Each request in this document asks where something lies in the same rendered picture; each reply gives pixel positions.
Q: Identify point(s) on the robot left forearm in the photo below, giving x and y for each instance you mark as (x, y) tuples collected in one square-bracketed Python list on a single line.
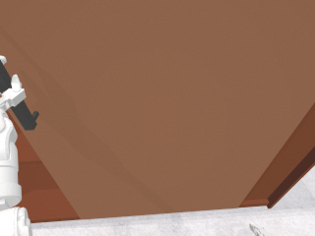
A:
[(10, 190)]

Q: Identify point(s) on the wardrobe door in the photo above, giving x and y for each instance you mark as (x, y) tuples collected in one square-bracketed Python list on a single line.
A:
[(159, 106), (297, 146)]

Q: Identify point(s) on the left robot hand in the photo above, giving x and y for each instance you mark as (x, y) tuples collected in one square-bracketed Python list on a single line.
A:
[(12, 96)]

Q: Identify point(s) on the handle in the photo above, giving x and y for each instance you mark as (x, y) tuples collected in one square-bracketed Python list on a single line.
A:
[(21, 110)]

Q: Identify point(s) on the right robot hand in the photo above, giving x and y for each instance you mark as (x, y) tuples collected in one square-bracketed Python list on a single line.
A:
[(258, 230)]

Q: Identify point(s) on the left robot upper arm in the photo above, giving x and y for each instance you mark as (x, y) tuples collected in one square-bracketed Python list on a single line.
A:
[(15, 221)]

